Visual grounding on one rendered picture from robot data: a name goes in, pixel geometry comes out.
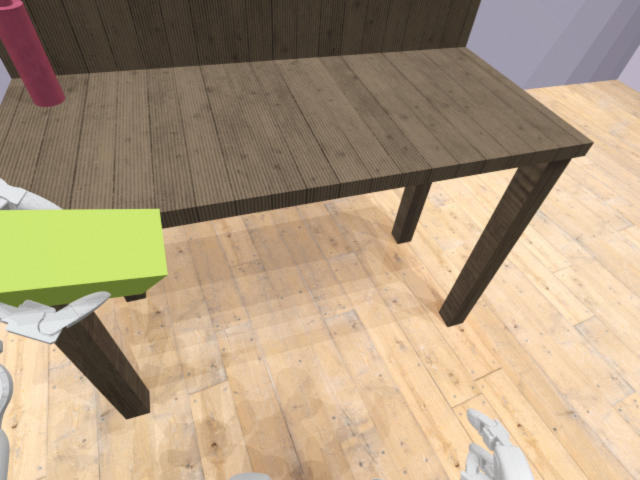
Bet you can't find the robot left hand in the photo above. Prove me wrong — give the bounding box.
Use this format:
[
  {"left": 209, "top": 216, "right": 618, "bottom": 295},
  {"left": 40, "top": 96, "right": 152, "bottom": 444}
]
[{"left": 0, "top": 178, "right": 111, "bottom": 345}]

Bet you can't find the sponge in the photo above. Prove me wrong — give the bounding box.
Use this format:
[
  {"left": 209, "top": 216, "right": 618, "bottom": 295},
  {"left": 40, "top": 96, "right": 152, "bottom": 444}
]
[{"left": 0, "top": 209, "right": 168, "bottom": 308}]

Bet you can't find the robot right hand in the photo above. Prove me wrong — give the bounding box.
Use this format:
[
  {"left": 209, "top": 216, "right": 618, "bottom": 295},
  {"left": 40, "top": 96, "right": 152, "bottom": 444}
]
[{"left": 460, "top": 408, "right": 535, "bottom": 480}]

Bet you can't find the table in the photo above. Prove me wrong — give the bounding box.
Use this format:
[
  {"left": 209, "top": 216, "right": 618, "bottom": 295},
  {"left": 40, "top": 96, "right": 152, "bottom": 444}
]
[{"left": 0, "top": 0, "right": 594, "bottom": 420}]

